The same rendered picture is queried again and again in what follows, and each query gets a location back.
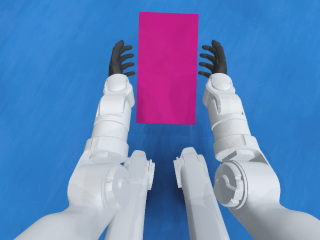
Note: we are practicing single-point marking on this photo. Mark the robot thigh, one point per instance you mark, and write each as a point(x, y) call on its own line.
point(205, 221)
point(128, 223)

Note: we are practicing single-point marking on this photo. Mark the right robot hand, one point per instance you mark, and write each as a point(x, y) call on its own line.
point(218, 60)

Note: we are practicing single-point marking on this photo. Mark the carton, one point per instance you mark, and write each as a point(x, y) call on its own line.
point(167, 68)

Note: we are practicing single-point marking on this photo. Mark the left robot forearm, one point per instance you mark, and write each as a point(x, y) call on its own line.
point(108, 142)

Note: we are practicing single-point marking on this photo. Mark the robot right thigh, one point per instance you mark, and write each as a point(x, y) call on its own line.
point(205, 221)

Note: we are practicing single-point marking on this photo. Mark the left robot hand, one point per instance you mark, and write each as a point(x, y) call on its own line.
point(115, 65)

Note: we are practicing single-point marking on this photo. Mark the robot left upper arm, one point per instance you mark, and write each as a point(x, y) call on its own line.
point(96, 192)

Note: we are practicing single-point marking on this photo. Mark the robot left thigh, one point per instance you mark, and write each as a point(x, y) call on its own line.
point(128, 223)

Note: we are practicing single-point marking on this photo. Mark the robot right upper arm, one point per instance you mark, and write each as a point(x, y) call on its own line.
point(251, 192)

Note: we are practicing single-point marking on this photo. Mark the right robot forearm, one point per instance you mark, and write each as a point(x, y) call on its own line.
point(232, 137)

